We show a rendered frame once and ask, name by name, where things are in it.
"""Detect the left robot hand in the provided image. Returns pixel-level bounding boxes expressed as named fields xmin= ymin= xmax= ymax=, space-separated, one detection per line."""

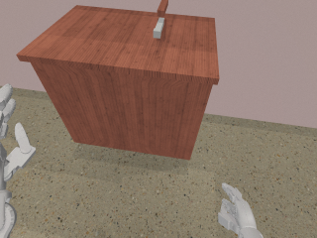
xmin=0 ymin=83 xmax=36 ymax=190

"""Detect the robot right forearm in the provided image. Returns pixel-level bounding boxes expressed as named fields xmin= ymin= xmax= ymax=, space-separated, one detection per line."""
xmin=238 ymin=227 xmax=264 ymax=238

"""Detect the right robot hand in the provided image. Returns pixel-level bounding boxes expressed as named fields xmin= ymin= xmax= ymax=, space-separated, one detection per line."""
xmin=218 ymin=182 xmax=257 ymax=235

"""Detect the counter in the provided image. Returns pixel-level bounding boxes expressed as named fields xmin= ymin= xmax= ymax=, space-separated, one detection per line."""
xmin=16 ymin=0 xmax=220 ymax=161

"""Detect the tap lever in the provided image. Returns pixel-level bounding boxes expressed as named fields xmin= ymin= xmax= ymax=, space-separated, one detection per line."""
xmin=153 ymin=17 xmax=164 ymax=39

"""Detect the robot left forearm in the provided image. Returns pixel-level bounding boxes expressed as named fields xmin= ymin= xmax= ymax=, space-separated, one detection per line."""
xmin=0 ymin=189 xmax=17 ymax=238

